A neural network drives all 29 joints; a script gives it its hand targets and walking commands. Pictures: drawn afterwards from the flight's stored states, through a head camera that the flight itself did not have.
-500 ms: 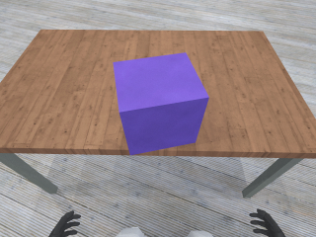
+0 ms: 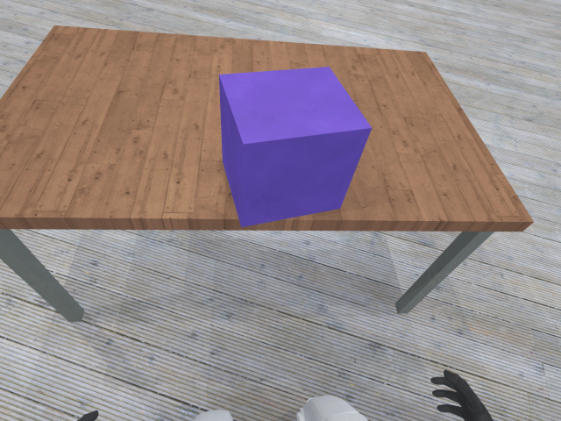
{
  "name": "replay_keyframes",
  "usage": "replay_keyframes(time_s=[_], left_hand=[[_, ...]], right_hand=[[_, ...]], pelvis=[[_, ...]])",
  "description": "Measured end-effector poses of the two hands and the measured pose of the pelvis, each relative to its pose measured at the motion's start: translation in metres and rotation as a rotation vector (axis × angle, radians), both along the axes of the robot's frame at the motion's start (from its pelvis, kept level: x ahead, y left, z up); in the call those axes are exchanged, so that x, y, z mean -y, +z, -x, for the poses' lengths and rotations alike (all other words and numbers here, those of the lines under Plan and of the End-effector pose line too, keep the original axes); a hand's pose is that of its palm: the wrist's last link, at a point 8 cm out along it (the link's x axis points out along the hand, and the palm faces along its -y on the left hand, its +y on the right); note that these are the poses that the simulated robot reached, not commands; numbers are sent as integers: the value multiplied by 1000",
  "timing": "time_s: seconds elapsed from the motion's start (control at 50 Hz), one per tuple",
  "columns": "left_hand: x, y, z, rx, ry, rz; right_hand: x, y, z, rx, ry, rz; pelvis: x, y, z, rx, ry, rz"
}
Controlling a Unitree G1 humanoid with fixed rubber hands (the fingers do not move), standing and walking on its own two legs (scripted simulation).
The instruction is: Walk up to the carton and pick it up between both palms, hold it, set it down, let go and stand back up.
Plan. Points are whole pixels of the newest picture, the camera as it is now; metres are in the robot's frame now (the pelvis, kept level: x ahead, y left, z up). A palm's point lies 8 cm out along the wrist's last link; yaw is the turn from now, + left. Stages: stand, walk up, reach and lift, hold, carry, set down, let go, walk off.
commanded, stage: walk up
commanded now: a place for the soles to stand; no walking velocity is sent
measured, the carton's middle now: (285, 147) +0.60 -0.01 +0.00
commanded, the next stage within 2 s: none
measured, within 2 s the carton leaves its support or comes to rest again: neither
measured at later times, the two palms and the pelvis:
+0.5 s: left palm out of the picture +0.00 +0.23 -0.11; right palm out of the picture +0.02 -0.31 -0.10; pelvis -0.04 -0.04 +0.00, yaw +2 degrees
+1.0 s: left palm out of the picture +0.08 +0.19 -0.09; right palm out of the picture +0.10 -0.34 -0.11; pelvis +0.00 -0.09 +0.00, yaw +6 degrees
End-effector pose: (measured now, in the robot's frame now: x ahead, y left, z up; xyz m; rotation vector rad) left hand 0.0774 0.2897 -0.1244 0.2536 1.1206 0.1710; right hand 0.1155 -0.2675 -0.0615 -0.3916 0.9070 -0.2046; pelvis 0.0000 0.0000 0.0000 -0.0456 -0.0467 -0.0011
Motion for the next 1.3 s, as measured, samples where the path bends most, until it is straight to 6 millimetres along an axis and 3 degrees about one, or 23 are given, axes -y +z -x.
replay_keyframes(time_s=[0.1, 0.2, 0.28, 0.4, 0.58, 0.7, 0.84, 1.12, 1.3], left_hand=[[17, 3, 31, -14, -3, 20], [36, 11, 59, 19, 14, -14], [50, 20, 87, -9, 49, -41], [65, 29, 86, 6, 40, -36], [65, 6, 75, -9, 23, 10], [79, 15, 46, 51, -6, 11], [100, 24, 22, 143, 21, -26], [103, 34, -12, 178, 15, -17], [95, 31, -17, 189, 29, -7]], right_hand=[[15, -8, 34, -2, -44, -15], [44, -35, 77, -88, -88, -49], [49, -44, 100, -153, -94, -100], [47, -46, 119, -218, -63, -125], [40, -35, 76, -96, -9, -77], [55, -29, 68, -107, -6, -67], [79, -49, 44, -140, 27, -109], [70, -40, -8, -80, 100, -127], [62, -34, -24, -53, 120, -118]], pelvis=[[8, -2, 16, 8, -20, 0], [27, -9, 32, 9, -24, -23], [36, -2, 38, 2, -24, -51], [43, 5, 41, -18, 5, -60], [42, -5, 35, -19, 44, -67], [57, -1, 26, -24, 72, -43], [80, -9, 12, -18, 94, -42], [84, -3, -9, -33, 106, -44], [77, -4, -13, -33, 115, -39]])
